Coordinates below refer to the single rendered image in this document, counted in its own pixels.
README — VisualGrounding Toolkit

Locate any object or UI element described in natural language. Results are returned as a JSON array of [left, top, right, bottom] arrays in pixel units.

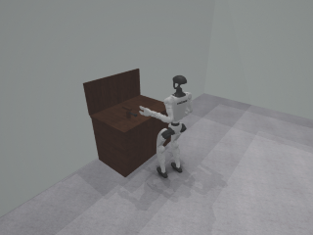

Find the left robot upper arm
[[163, 96, 174, 123]]

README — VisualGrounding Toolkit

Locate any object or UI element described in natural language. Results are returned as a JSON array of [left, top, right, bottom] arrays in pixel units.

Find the counter
[[83, 69, 171, 177]]

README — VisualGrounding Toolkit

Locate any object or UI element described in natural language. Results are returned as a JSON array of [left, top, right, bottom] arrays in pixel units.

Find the right robot upper arm
[[185, 92, 193, 114]]

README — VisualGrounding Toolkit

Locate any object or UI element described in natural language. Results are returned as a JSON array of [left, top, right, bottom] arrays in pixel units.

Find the robot left shin
[[156, 147, 165, 173]]

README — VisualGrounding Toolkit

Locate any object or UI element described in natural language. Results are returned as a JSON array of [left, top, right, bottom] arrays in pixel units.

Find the robot right shin
[[171, 141, 180, 167]]

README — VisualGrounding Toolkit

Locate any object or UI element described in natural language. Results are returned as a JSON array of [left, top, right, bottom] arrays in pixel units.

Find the left robot forearm
[[150, 111, 171, 123]]

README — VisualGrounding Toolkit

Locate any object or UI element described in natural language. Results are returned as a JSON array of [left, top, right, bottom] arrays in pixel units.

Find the robot shin
[[156, 147, 165, 173], [171, 141, 180, 167]]

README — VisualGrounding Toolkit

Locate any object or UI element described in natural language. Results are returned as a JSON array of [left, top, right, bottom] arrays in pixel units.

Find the left robot hand
[[139, 106, 151, 117]]

